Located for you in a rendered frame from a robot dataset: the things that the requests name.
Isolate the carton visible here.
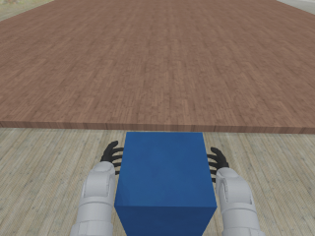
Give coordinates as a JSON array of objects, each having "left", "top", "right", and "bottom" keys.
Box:
[{"left": 114, "top": 132, "right": 218, "bottom": 236}]

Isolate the left robot forearm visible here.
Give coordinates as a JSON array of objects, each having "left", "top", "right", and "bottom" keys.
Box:
[{"left": 70, "top": 161, "right": 115, "bottom": 236}]

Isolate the robot right hand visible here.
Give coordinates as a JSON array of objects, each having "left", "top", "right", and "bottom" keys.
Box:
[{"left": 207, "top": 147, "right": 229, "bottom": 183}]

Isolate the robot left hand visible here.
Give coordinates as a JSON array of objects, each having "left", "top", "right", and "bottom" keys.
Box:
[{"left": 100, "top": 141, "right": 124, "bottom": 175}]

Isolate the right robot forearm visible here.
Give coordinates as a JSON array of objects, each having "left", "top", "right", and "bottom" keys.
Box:
[{"left": 216, "top": 167, "right": 266, "bottom": 236}]

